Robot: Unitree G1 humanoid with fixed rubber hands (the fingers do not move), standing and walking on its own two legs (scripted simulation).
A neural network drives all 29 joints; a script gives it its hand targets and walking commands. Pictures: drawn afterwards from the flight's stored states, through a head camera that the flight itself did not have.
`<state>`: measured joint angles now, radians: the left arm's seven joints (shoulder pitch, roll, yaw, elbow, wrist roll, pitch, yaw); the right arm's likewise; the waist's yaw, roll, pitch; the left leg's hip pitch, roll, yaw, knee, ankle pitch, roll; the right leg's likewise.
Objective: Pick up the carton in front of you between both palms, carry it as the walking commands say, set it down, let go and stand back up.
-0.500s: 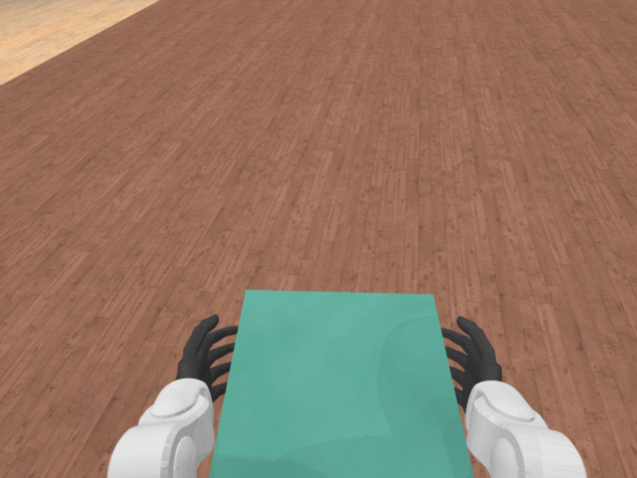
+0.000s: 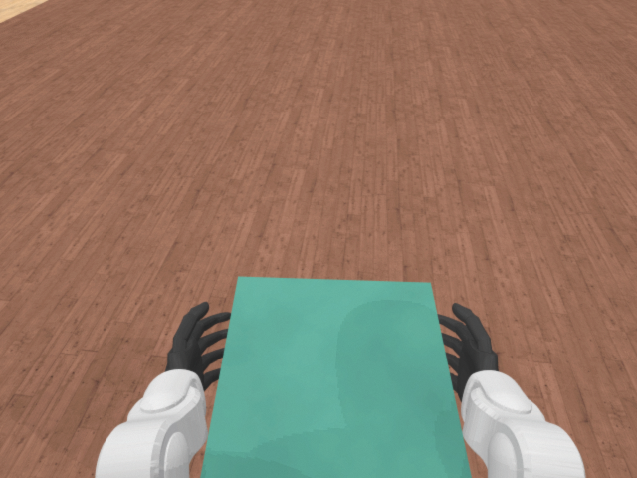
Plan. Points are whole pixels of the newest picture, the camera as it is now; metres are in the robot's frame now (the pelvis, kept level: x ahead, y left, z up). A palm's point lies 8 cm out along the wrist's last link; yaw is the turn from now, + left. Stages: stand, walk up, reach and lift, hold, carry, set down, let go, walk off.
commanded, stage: carry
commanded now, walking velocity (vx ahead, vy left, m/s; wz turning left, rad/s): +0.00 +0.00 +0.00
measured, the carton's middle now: (328, 411) +0.22 +0.00 +0.01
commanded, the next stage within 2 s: hold in 1.68 s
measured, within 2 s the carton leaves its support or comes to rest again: neither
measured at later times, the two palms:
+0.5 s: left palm (218, 265) +0.37 +0.15 +0.10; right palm (453, 265) +0.38 -0.16 +0.10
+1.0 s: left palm (219, 282) +0.36 +0.15 +0.07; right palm (448, 283) +0.37 -0.15 +0.07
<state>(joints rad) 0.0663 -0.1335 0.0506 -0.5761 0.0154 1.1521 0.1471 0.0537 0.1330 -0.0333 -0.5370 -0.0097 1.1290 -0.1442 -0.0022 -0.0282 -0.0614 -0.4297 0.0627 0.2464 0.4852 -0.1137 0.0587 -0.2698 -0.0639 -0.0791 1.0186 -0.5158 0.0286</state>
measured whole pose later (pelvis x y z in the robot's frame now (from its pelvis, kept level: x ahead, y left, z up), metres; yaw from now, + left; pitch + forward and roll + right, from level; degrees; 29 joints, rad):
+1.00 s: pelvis +0.13 -0.01 +0.01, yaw +1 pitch +2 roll +0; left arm 0.03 -0.13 0.05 -0.29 0.11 1.03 0.09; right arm 0.01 0.13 -0.06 -0.27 -0.11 1.02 -0.07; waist 0.00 0.01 -0.12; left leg -0.20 0.07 0.19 0.49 -0.31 0.00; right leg -0.22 -0.06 -0.15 0.49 -0.30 0.00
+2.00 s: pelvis +0.07 -0.01 +0.01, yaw +2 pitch -8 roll +0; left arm -0.17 -0.13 0.15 0.13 0.25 0.74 0.01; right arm -0.19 0.14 -0.16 0.16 -0.23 0.73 -0.02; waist 0.00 0.01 0.07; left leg -0.05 0.00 0.01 0.39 -0.20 0.01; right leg -0.06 -0.02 -0.01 0.38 -0.17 0.01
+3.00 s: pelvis +0.03 -0.01 -0.13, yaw +2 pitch +36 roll +0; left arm -0.59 -0.09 0.37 0.61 0.19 0.17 0.03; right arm -0.58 0.11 -0.37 0.60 -0.18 0.16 -0.07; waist 0.02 0.00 -0.22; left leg -1.44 -0.09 -0.08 1.25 -0.44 -0.01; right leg -1.44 0.09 0.09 1.24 -0.42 0.02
